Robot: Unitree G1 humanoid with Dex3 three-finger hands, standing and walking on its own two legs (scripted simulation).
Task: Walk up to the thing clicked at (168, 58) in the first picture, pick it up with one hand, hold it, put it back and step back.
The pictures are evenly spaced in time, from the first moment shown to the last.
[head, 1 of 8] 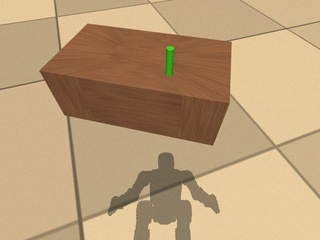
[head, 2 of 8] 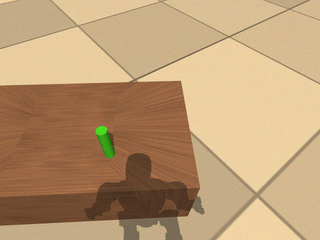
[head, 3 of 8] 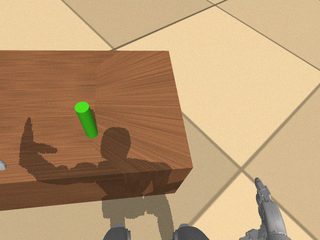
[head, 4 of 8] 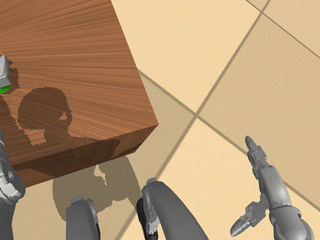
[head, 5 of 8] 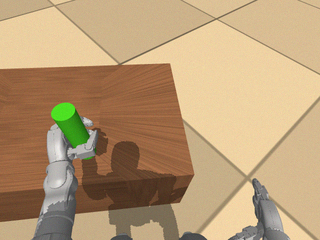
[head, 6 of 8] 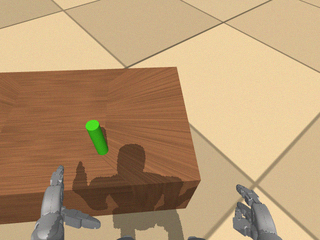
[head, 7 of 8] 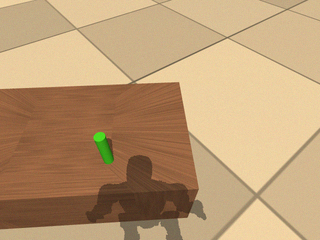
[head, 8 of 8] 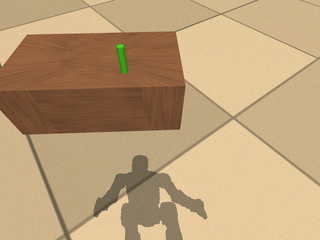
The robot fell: no
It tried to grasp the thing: yes
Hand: left
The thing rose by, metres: 0.28
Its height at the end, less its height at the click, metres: +0.00
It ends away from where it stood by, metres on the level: 0.02
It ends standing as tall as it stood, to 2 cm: yes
